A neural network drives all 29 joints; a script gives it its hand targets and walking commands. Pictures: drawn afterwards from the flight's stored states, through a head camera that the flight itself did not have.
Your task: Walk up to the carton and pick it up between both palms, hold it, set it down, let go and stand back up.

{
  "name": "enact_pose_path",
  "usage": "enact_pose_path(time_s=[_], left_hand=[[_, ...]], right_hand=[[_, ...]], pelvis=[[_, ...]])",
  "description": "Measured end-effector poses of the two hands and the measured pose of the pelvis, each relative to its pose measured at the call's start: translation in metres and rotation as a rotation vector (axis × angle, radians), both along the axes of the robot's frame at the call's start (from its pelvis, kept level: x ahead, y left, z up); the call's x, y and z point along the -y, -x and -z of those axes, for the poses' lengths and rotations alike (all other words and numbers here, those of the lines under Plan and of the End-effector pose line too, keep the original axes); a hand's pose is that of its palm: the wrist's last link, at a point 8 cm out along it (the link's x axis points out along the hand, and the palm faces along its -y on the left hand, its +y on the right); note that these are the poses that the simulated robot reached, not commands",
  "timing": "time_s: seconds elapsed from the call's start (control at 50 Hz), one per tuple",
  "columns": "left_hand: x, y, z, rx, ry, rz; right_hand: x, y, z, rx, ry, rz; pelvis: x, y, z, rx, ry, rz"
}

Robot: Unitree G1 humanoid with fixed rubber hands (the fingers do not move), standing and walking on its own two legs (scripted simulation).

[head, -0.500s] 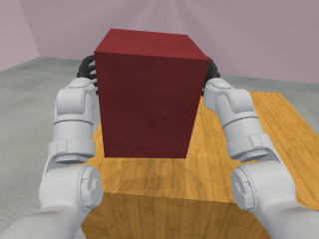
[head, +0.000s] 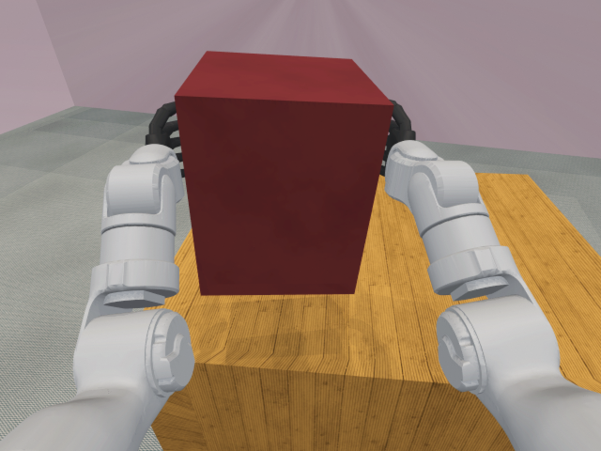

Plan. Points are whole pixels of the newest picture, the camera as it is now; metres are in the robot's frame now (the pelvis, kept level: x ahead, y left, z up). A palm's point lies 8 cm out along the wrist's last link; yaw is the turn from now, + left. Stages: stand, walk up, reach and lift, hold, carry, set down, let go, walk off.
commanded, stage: hold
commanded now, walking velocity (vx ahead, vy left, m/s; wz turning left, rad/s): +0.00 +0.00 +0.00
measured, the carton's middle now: (279, 171) +0.40 +0.02 +0.25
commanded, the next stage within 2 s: none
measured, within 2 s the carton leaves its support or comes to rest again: neither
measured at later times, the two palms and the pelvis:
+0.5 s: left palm (165, 157) +0.37 +0.16 +0.29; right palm (402, 149) +0.37 -0.13 +0.29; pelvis +0.00 +0.00 +0.00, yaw +0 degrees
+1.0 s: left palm (169, 166) +0.38 +0.16 +0.27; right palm (401, 158) +0.37 -0.13 +0.28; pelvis +0.00 +0.00 +0.00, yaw +0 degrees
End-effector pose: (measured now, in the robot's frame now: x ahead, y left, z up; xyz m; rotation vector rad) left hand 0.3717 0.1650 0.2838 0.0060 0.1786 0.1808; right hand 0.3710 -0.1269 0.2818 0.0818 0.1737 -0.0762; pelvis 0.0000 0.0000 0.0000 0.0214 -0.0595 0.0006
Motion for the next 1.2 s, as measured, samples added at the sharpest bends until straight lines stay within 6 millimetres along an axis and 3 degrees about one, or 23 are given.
enact_pose_path(time_s=[0.08,0.24,0.32,0.48,0.54,0.68,0.76,0.88,0.96,1.08,1.2], left_hand=[[0.002,-0.002,0.006,-0.023,0.0,0.007],[0.0,-0.005,0.025,-0.098,0.002,0.008],[-0.001,-0.002,0.016,-0.061,0.001,0.001],[0.003,-0.001,-0.006,0.017,-0.012,0.004],[0.006,-0.004,0.004,-0.025,-0.015,0.014],[0.003,-0.006,0.032,-0.124,-0.012,0.015],[0.001,-0.001,0.018,-0.05,-0.017,-0.002],[0.004,0.001,-0.009,0.027,-0.02,0.002],[0.005,-0.002,-0.001,-0.025,-0.024,0.011],[0.003,-0.005,0.024,-0.11,-0.012,0.016],[-0.001,-0.002,0.014,-0.052,-0.003,0.001]], right_hand=[[0.001,-0.002,0.0,-0.022,0.008,0.004],[0.0,-0.003,0.022,-0.097,0.008,0.004],[-0.001,-0.001,0.02,-0.062,-0.001,0.0],[0.003,0.0,-0.008,0.018,0.0,0.003],[0.005,-0.003,-0.006,-0.022,0.011,0.009],[0.003,-0.005,0.025,-0.121,0.009,0.006],[0.0,0.0,0.023,-0.052,-0.014,-0.003],[0.004,0.003,-0.002,0.028,-0.009,0.002],[0.005,0.0,-0.003,-0.023,0.007,0.007],[0.003,-0.003,0.019,-0.108,0.012,0.006],[-0.001,0.0,0.019,-0.054,-0.007,0.0]], pelvis=[[0.0,0.0,0.0,0.0,0.0,0.0],[0.0,-0.001,0.0,-0.001,0.001,0.0],[-0.001,-0.001,0.0,-0.001,0.001,0.0],[0.0,0.0,0.0,0.0,0.0,0.0],[0.0,0.0,0.0,0.001,0.0,0.0],[-0.001,-0.001,0.0,-0.001,0.001,0.0],[-0.001,-0.001,0.0,-0.002,0.001,0.0],[0.0,0.001,0.0,0.002,0.0,0.0],[0.0,0.001,0.0,0.006,0.0,0.0],[0.0,0.0,0.0,0.004,0.001,0.0],[-0.001,-0.001,0.0,0.002,0.002,0.0]])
